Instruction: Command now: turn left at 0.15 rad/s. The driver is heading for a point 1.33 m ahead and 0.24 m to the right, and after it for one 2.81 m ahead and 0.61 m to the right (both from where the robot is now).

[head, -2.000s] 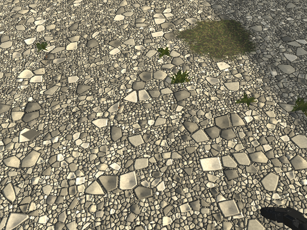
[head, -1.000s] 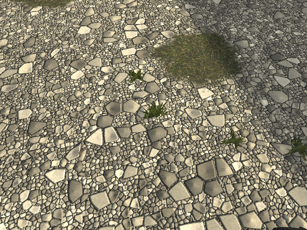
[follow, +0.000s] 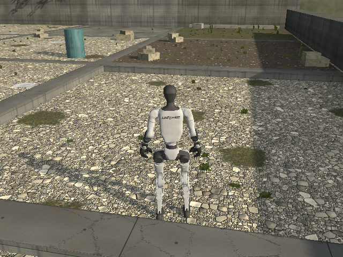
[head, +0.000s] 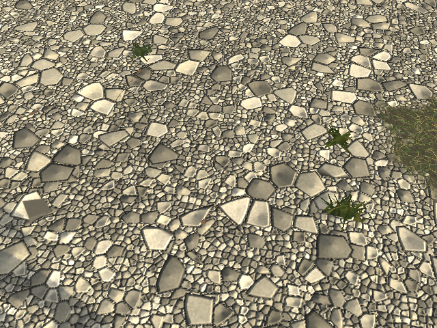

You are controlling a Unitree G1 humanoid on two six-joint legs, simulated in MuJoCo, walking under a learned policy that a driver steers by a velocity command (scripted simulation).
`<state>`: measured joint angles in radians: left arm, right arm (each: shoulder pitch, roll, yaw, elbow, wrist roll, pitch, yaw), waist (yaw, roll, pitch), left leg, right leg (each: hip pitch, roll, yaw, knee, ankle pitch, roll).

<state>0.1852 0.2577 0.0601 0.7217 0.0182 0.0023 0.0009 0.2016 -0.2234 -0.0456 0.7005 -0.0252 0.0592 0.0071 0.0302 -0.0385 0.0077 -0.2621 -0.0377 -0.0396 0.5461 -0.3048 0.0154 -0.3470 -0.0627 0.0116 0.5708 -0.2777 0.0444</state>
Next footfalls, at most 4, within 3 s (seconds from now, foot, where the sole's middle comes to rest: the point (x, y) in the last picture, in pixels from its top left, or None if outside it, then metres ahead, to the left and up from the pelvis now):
1.04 left None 0.47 0.06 -0.77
1.56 right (284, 254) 0.75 -0.19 -0.77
2.14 left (218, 180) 1.06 0.04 -0.77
2.66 right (292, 141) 1.28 -0.26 -0.77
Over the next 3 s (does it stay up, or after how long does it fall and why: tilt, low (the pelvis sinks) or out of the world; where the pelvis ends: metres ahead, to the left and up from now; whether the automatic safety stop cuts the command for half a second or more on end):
stays up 1.31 -0.20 0.02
